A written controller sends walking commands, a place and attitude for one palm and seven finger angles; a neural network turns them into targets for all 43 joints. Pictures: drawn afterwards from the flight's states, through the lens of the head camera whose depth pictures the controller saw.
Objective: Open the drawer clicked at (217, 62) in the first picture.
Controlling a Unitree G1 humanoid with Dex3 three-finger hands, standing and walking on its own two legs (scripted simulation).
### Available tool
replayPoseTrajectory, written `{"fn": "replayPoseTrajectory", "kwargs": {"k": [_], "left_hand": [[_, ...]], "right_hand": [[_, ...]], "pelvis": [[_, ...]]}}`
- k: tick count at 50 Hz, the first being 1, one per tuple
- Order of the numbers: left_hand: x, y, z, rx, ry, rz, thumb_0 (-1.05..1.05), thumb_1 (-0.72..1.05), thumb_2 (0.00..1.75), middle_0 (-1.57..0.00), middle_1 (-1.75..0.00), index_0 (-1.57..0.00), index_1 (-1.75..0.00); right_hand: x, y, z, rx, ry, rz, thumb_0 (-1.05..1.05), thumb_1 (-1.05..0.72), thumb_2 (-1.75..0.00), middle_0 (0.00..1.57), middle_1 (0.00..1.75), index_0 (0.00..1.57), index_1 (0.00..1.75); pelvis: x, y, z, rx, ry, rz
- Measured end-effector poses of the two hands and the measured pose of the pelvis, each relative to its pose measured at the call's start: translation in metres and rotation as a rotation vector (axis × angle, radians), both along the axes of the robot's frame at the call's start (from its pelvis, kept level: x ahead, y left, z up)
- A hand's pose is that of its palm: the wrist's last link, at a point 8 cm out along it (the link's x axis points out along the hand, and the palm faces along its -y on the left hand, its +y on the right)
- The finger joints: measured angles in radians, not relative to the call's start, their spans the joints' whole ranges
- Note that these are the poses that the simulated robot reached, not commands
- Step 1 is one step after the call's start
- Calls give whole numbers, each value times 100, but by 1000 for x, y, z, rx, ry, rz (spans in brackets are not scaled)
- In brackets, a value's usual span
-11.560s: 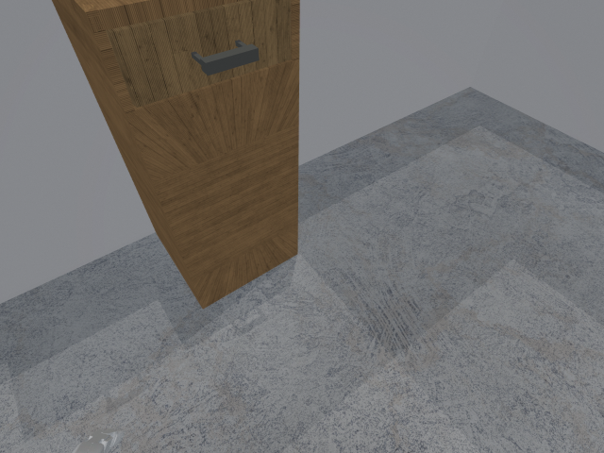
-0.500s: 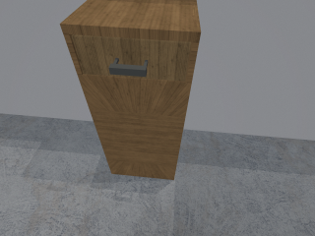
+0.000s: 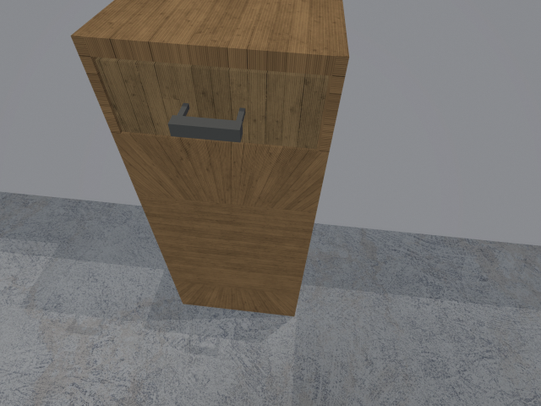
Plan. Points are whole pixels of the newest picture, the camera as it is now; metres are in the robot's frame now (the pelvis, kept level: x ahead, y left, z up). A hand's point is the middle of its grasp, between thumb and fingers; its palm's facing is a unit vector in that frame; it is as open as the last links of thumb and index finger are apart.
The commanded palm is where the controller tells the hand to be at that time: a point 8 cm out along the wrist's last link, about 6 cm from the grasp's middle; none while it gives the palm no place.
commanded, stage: come to a stop and stand still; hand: left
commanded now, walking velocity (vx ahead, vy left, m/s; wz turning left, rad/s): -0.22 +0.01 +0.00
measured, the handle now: (209, 120) +0.53 +0.14 +0.14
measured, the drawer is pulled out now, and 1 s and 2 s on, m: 0.00 0.00 0.00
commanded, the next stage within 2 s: look again from close up in 0.86 s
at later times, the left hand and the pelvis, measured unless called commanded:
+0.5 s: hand out of the picture +0.00 +0.22 -0.17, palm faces +0.02 -0.97 -0.23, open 7.3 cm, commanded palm none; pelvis -0.05 +0.04 +0.00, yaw +1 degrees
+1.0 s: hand out of the picture -0.06 +0.24 -0.16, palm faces -0.01 -0.97 -0.23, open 7.3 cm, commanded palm none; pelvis -0.06 +0.05 +0.01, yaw +0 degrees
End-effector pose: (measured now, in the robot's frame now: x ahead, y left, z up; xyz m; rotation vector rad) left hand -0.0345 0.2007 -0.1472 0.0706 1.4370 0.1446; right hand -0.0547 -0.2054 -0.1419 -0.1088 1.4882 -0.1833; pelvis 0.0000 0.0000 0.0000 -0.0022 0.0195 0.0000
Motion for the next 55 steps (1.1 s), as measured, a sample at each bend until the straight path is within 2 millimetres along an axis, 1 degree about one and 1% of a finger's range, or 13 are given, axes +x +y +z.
{"fn": "replayPoseTrajectory", "kwargs": {"k": [5, 8, 11, 15, 19, 22, 26, 31, 38, 43, 47, 51, 55], "left_hand": [[10, 2, 1, 16, 17, -5, 1, 92, 90, -20, -30, -20, -30], [14, 11, 5, 31, 16, 3, 2, 93, 90, -20, -30, -20, -30], [19, 22, 8, 52, -7, 3, 2, 93, 90, -20, -30, -20, -30], [27, 34, 8, 78, -49, -10, 1, 92, 90, -20, -30, -20, -30], [30, 45, 10, 106, -116, -44, 1, 92, 90, -20, -30, -20, -30], [29, 56, 9, 107, -155, -67, 1, 91, 90, -20, -30, -20, -30], [29, 72, 13, 106, -194, -71, 1, 91, 90, -20, -30, -20, -30], [25, 89, 22, 116, -226, -88, 1, 91, 90, -20, -30, -20, -30], [-1, 102, 25, 128, -160, -93, 0, 91, 90, -20, -30, -20, -30], [-22, 101, 23, 121, -88, -83, 1, 91, 90, -20, -30, -20, -30], [-31, 95, 21, 108, -45, -77, 1, 91, 90, -20, -30, -20, -30], [-30, 85, 19, 92, -26, -76, 1, 91, 90, -20, -30, -20, -30], [-20, 75, 17, 78, -32, -79, 1, 91, 90, -20, -30, -20, -30]], "right_hand": [[41, 1, 4, -14, -55, 10, 0, -92, -90, 20, 30, 20, 30], [53, -5, 8, -41, -70, 27, 2, -95, -90, 20, 30, 21, 30], [62, -9, 10, -50, -98, 44, 2, -94, -90, 20, 30, 20, 30], [68, -10, 4, -48, -135, 57, 1, -93, -90, 20, 30, 20, 30], [73, -5, 1, -31, -191, 60, 1, -93, -90, 20, 30, 20, 30], [76, 3, 2, -26, -257, 63, 0, -92, -90, 20, 30, 20, 30], [69, 17, 7, -17, -314, 85, 0, -92, -90, 20, 30, 20, 30], [51, 27, 10, -11, -311, 105, 0, -92, -90, 20, 30, 20, 30], [18, 25, 8, -16, -229, 110, 0, -91, -90, 20, 30, 21, 30], [2, 17, 8, -28, -165, 103, 0, -91, -90, 20, 30, 21, 30], [-3, 11, 9, -37, -131, 100, 0, -91, -90, 20, 30, 21, 30], [0, 6, 9, -41, -117, 98, 0, -91, -90, 20, 30, 20, 30], [10, 4, 10, -38, -123, 99, 0, -91, -90, 20, 30, 20, 30]], "pelvis": [[7, 0, 5, 1, 7, 7], [5, 4, 8, -2, 8, 15], [0, 7, 9, 3, 5, 14], [-8, 11, 5, 3, 6, 14], [-26, 18, 1, -22, -2, 8], [-38, 27, -2, -29, -25, 12], [-49, 39, 0, -12, -53, 7], [-61, 50, 3, -2, -57, 2], [-69, 55, 7, 9, -45, 1], [-68, 54, 8, 11, -38, 2], [-64, 51, 9, 11, -34, 3], [-58, 47, 9, 12, -32, 2], [-52, 42, 10, 12, -31, 1]]}}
